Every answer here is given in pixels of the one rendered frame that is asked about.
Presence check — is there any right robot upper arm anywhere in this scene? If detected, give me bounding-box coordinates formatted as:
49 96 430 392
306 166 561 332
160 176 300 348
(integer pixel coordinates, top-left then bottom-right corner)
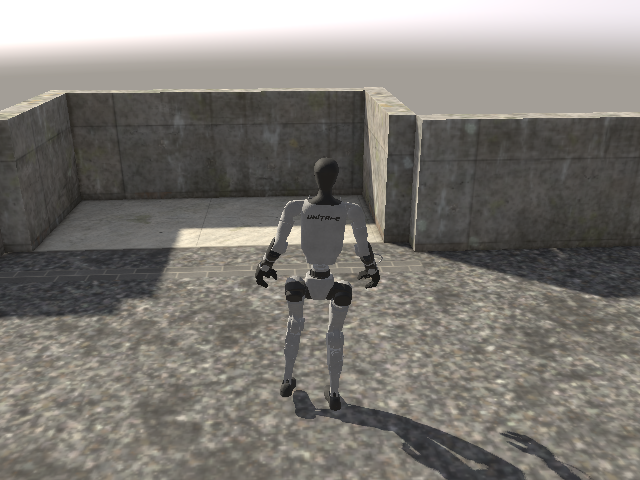
345 202 370 257

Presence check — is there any left robot forearm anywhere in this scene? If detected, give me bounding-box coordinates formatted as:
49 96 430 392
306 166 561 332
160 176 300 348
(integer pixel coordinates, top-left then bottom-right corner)
259 237 281 272

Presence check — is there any left robot hand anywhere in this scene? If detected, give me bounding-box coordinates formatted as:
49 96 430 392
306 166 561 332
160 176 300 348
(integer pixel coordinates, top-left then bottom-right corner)
255 263 277 288

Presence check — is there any robot foot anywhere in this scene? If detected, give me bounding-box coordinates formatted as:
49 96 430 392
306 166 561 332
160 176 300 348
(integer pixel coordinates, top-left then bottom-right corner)
280 377 296 397
324 385 341 411

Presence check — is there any robot right foot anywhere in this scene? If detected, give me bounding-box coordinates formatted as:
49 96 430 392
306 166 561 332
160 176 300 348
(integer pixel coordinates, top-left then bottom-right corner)
324 385 341 411

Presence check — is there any right robot hand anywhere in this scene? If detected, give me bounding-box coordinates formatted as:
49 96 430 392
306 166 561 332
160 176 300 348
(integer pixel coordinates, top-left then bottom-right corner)
357 270 380 289

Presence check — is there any left robot upper arm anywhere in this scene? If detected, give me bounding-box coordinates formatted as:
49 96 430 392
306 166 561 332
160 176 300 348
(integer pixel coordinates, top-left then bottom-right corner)
271 200 304 254

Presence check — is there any robot left foot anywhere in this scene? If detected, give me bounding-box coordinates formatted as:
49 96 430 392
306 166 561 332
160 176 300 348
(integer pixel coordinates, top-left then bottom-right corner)
280 377 296 397

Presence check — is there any right robot forearm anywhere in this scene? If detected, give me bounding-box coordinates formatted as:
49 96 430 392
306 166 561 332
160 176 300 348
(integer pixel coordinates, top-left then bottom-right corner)
360 242 378 275

